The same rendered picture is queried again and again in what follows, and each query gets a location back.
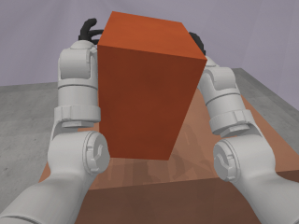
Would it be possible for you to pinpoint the left robot forearm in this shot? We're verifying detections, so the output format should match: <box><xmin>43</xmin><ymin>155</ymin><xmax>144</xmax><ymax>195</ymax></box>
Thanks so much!
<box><xmin>48</xmin><ymin>40</ymin><xmax>101</xmax><ymax>164</ymax></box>

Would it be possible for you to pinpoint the right robot hand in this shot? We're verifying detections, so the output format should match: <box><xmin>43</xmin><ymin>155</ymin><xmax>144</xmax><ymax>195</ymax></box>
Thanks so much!
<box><xmin>189</xmin><ymin>32</ymin><xmax>206</xmax><ymax>56</ymax></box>

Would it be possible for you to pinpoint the left robot hand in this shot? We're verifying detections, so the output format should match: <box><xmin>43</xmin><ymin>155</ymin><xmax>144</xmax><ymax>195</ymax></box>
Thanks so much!
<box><xmin>78</xmin><ymin>18</ymin><xmax>104</xmax><ymax>45</ymax></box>

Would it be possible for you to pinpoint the carton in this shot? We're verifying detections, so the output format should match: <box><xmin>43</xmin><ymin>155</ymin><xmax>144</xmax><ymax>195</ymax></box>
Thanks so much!
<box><xmin>97</xmin><ymin>11</ymin><xmax>207</xmax><ymax>161</ymax></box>

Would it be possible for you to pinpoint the left robot upper arm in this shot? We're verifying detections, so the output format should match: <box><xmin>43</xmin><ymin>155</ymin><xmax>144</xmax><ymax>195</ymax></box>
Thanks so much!
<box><xmin>0</xmin><ymin>131</ymin><xmax>110</xmax><ymax>224</ymax></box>

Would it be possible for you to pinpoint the right robot upper arm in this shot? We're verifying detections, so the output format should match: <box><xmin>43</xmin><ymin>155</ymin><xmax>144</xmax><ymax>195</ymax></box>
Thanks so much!
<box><xmin>213</xmin><ymin>133</ymin><xmax>299</xmax><ymax>224</ymax></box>

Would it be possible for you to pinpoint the right robot forearm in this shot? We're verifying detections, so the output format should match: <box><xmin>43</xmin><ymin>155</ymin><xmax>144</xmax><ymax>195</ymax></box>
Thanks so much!
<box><xmin>197</xmin><ymin>55</ymin><xmax>276</xmax><ymax>165</ymax></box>

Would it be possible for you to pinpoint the pedestal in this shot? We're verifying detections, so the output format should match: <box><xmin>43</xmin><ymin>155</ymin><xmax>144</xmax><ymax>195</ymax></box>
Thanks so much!
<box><xmin>38</xmin><ymin>79</ymin><xmax>299</xmax><ymax>224</ymax></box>

